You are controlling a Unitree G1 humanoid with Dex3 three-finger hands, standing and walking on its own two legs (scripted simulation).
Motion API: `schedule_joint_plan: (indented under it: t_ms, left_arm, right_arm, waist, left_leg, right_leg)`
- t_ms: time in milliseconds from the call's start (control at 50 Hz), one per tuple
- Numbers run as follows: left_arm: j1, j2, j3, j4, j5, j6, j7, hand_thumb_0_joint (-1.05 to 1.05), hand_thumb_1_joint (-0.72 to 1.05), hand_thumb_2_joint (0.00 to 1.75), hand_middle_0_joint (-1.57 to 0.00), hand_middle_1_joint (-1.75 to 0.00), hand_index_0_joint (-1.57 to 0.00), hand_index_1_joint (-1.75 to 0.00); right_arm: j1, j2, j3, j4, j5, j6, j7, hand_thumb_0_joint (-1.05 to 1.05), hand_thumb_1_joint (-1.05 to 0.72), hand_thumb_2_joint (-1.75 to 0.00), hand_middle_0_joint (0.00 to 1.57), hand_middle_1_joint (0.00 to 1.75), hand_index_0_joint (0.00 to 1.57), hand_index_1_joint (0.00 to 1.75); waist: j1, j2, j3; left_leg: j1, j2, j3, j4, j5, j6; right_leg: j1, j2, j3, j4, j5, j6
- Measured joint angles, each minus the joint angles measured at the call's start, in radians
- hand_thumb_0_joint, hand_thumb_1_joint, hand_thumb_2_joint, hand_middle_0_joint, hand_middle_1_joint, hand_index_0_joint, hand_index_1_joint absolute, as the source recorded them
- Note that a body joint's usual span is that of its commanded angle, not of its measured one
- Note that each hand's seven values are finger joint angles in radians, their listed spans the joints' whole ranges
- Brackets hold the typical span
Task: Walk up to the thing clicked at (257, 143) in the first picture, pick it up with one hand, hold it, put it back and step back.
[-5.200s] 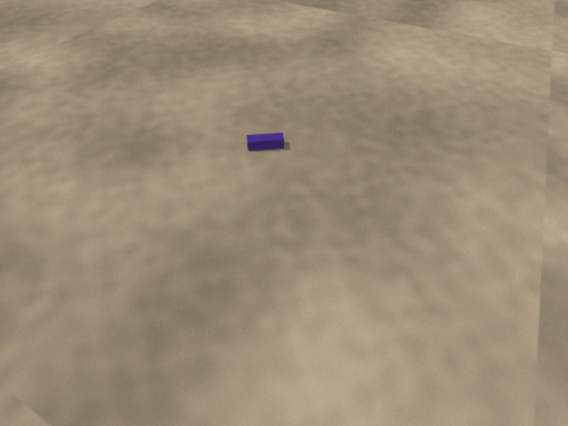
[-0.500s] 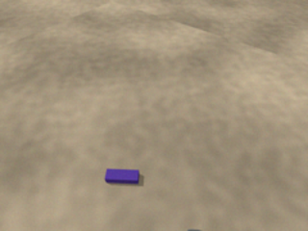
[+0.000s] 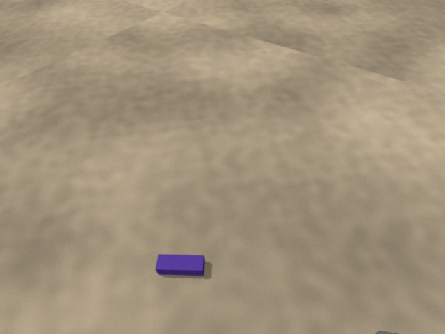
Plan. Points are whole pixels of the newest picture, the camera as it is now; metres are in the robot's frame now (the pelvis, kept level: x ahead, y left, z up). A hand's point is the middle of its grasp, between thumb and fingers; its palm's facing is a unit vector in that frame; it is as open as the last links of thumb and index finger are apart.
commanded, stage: walk up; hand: left
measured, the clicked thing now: (181, 264) +0.52 +0.23 -0.74
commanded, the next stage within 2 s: none
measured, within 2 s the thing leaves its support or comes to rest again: neither
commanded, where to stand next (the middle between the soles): +0.08 +0.02 m, yaw +0 degrees
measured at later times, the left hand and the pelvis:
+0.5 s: hand out of the picture +0.10 +0.26 -0.15, palm faces -0.05 -0.93 -0.37, open 7.3 cm; pelvis +0.01 +0.00 +0.00, yaw -1 degrees
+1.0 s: hand out of the picture +0.11 +0.35 -0.17, palm faces -0.04 -0.93 -0.37, open 7.4 cm; pelvis +0.05 +0.07 -0.01, yaw -1 degrees
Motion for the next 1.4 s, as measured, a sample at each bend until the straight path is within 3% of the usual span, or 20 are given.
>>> schedule_joint_plan:
  t_ms: [540,640,700,740,780,800,820,900,1000,1100,1200,1280,1300,1320,1360,1400]
  left_arm:
    - [-0.011,-0.009,0.011,-0.012,0.005,0.018,-0.001,0.00,0.90,0.90,-0.20,-0.30,-0.21,-0.30]
    - [0.062,-0.010,0.033,-0.069,0.023,-0.010,-0.007,0.00,0.90,0.90,-0.20,-0.30,-0.21,-0.30]
    - [0.109,-0.002,0.043,-0.105,0.032,-0.023,0.000,0.00,0.90,0.90,-0.21,-0.30,-0.21,-0.30]
    - [0.134,0.015,0.048,-0.117,0.036,-0.018,0.000,0.00,0.90,0.90,-0.21,-0.30,-0.21,-0.30]
    - [0.151,0.040,0.049,-0.119,0.034,0.000,-0.002,0.00,0.90,0.90,-0.21,-0.30,-0.21,-0.30]
    - [0.154,0.052,0.049,-0.116,0.026,0.014,-0.002,0.00,0.90,0.90,-0.21,-0.30,-0.21,-0.30]
    - [0.153,0.062,0.049,-0.110,0.015,0.031,0.003,0.00,0.90,0.90,-0.20,-0.30,-0.21,-0.30]
    - [0.124,0.083,0.047,-0.093,-0.009,0.070,0.013,0.00,0.90,0.90,-0.20,-0.30,-0.21,-0.30]
    - [0.081,0.087,0.053,-0.130,0.004,0.092,-0.003,0.00,0.91,0.90,-0.20,-0.30,-0.20,-0.30]
    - [0.050,0.087,0.069,-0.200,0.026,0.122,-0.031,0.00,0.91,0.90,-0.20,-0.30,-0.20,-0.30]
    - [0.027,0.079,0.077,-0.245,0.023,0.123,-0.045,0.00,0.91,0.90,-0.20,-0.30,-0.20,-0.30]
    - [0.018,0.067,0.080,-0.256,0.015,0.100,-0.046,0.00,0.91,0.90,-0.20,-0.30,-0.20,-0.30]
    - [0.015,0.058,0.082,-0.254,0.016,0.089,-0.043,0.00,0.91,0.90,-0.20,-0.30,-0.20,-0.30]
    - [0.012,0.047,0.081,-0.254,0.018,0.080,-0.040,0.00,0.91,0.90,-0.20,-0.30,-0.20,-0.30]
    - [0.014,0.030,0.066,-0.259,0.019,0.068,-0.036,0.00,0.91,0.90,-0.20,-0.30,-0.20,-0.30]
    - [0.011,0.008,0.051,-0.258,0.014,0.063,-0.030,0.00,0.90,0.90,-0.20,-0.30,-0.21,-0.30]
  right_arm:
    - [0.059,0.010,-0.005,0.016,-0.006,0.007,-0.001,0.01,-0.90,-0.90,0.20,0.30,0.20,0.30]
    - [0.106,-0.025,-0.036,-0.053,-0.042,0.025,0.037,0.01,-0.90,-0.90,0.20,0.30,0.20,0.30]
    - [0.129,-0.057,-0.054,-0.087,-0.051,0.031,0.053,0.01,-0.90,-0.90,0.20,0.30,0.20,0.30]
    - [0.143,-0.071,-0.064,-0.104,-0.049,0.024,0.058,0.01,-0.90,-0.90,0.20,0.30,0.20,0.30]
    - [0.153,-0.074,-0.068,-0.109,-0.040,0.005,0.050,0.01,-0.90,-0.90,0.20,0.30,0.20,0.30]
    - [0.153,-0.070,-0.070,-0.105,-0.038,-0.006,0.041,0.01,-0.90,-0.90,0.20,0.30,0.20,0.30]
    - [0.150,-0.059,-0.069,-0.099,-0.039,-0.014,0.029,0.01,-0.90,-0.90,0.20,0.30,0.20,0.30]
    - [0.144,-0.004,-0.036,-0.092,-0.027,-0.025,0.003,0.01,-0.90,-0.90,0.20,0.30,0.20,0.30]
    - [0.129,0.035,-0.012,-0.121,-0.011,-0.053,-0.030,0.01,-0.90,-0.90,0.20,0.30,0.21,0.30]
    - [0.141,0.025,-0.020,-0.171,-0.005,-0.067,-0.068,0.01,-0.90,-0.90,0.21,0.30,0.21,0.30]
    - [0.167,-0.020,-0.034,-0.214,-0.012,-0.067,-0.079,0.01,-0.90,-0.90,0.21,0.30,0.21,0.30]
    - [0.183,-0.061,-0.033,-0.235,-0.013,-0.043,-0.066,0.01,-0.90,-0.90,0.21,0.30,0.21,0.30]
    - [0.179,-0.073,-0.033,-0.234,-0.010,-0.035,-0.063,0.01,-0.90,-0.90,0.21,0.30,0.21,0.30]
    - [0.171,-0.079,-0.033,-0.230,-0.005,-0.025,-0.063,0.01,-0.90,-0.90,0.20,0.30,0.21,0.30]
    - [0.158,-0.075,-0.030,-0.219,0.003,-0.006,-0.068,0.01,-0.90,-0.90,0.20,0.30,0.21,0.30]
    - [0.156,-0.073,-0.024,-0.208,0.011,-0.003,-0.065,0.01,-0.90,-0.90,0.20,0.30,0.20,0.30]
  waist:
    - [-0.022,0.001,0.009]
    - [-0.027,0.028,-0.020]
    - [-0.015,0.048,-0.011]
    - [-0.007,0.052,0.000]
    - [-0.002,0.038,0.008]
    - [0.002,0.022,0.014]
    - [0.007,-0.002,0.021]
    - [-0.002,-0.039,0.035]
    - [0.004,-0.059,0.071]
    - [0.003,-0.077,0.097]
    - [-0.013,-0.072,0.116]
    - [-0.031,-0.052,0.107]
    - [-0.034,-0.033,0.109]
    - [-0.043,-0.015,0.116]
    - [-0.044,-0.012,0.115]
    - [-0.042,-0.001,0.108]
  left_leg:
    - [0.041,0.005,0.018,-0.043,0.007,-0.002]
    - [-0.056,-0.002,-0.016,0.176,-0.190,0.051]
    - [-0.160,0.001,-0.049,0.331,-0.194,0.055]
    - [-0.195,0.020,-0.055,0.320,-0.199,0.052]
    - [-0.182,0.032,-0.046,0.204,-0.109,0.042]
    - [-0.168,0.023,-0.031,0.168,0.002,0.025]
    - [-0.160,0.009,-0.012,0.172,0.014,0.019]
    - [-0.136,-0.003,-0.005,0.155,-0.015,0.034]
    - [-0.113,0.006,0.011,0.121,-0.007,0.041]
    - [-0.119,0.016,0.031,0.141,-0.021,0.037]
    - [-0.141,0.046,0.040,0.197,-0.048,0.019]
    - [-0.191,0.077,0.029,0.295,-0.094,-0.009]
    - [-0.211,0.093,0.018,0.337,-0.110,-0.006]
    - [-0.230,0.091,-0.014,0.386,-0.150,0.006]
    - [-0.264,0.034,-0.071,0.493,-0.265,0.023]
    - [-0.284,-0.008,-0.103,0.568,-0.281,0.028]
  right_leg:
    - [0.026,0.008,0.015,-0.027,0.005,-0.001]
    - [0.003,0.015,0.007,0.029,-0.064,-0.032]
    - [0.014,0.011,0.001,0.014,-0.054,-0.040]
    - [0.025,0.003,-0.001,0.014,-0.062,-0.033]
    - [0.019,-0.015,0.006,0.055,-0.090,-0.018]
    - [0.006,-0.029,0.021,0.101,-0.116,-0.017]
    - [-0.013,-0.035,0.052,0.153,-0.142,-0.030]
    - [-0.079,0.038,0.105,0.364,-0.310,-0.055]
    - [-0.136,0.079,0.074,0.498,-0.319,-0.056]
    - [-0.187,0.082,0.086,0.569,-0.287,-0.052]
    - [-0.182,0.043,0.055,0.490,-0.268,-0.051]
    - [-0.090,0.025,0.000,0.268,-0.179,-0.066]
    - [-0.080,0.038,-0.011,0.249,-0.165,-0.046]
    - [-0.083,0.048,-0.021,0.264,-0.170,-0.036]
    - [-0.096,0.046,-0.017,0.289,-0.178,-0.037]
    - [-0.095,0.043,-0.017,0.280,-0.169,-0.040]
